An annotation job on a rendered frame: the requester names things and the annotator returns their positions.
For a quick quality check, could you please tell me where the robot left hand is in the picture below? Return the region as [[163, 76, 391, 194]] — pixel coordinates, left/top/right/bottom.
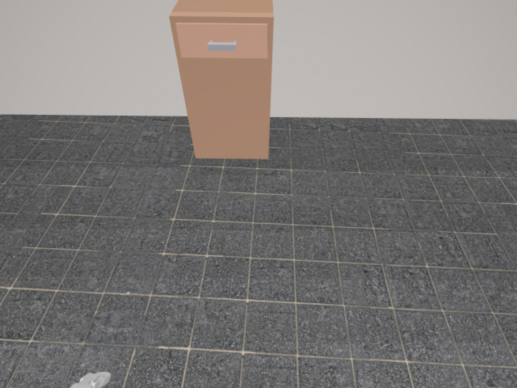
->
[[70, 372, 111, 388]]

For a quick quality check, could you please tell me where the handle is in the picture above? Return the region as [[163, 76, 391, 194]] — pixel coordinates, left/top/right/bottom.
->
[[208, 40, 237, 51]]

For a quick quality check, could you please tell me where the cabinet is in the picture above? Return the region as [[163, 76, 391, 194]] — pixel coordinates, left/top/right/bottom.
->
[[169, 0, 274, 159]]

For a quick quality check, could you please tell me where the drawer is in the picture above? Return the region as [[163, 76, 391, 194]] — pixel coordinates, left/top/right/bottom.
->
[[176, 23, 267, 57]]

